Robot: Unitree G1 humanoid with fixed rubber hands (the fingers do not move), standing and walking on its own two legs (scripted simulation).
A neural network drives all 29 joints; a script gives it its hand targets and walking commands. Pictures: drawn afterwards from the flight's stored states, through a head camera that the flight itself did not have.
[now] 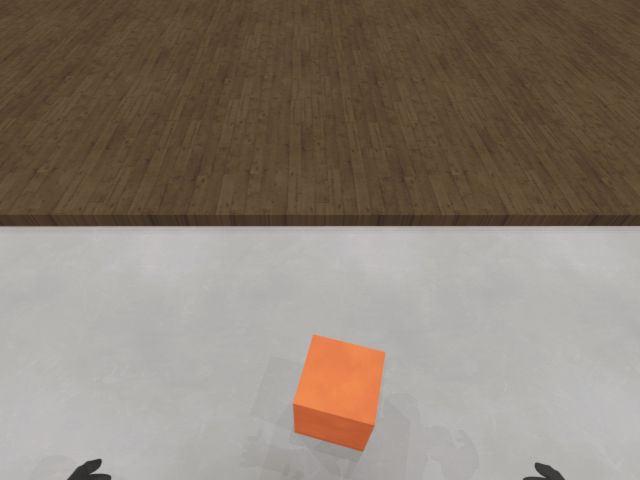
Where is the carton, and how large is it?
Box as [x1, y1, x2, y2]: [293, 334, 385, 451]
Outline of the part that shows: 313,334 293,402 295,432 362,451 374,425 385,352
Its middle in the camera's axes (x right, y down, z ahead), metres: +0.05 +0.45 +1.12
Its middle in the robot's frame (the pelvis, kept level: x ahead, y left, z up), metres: +0.47 -0.06 -0.66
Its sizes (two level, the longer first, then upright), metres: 0.210 0.200 0.250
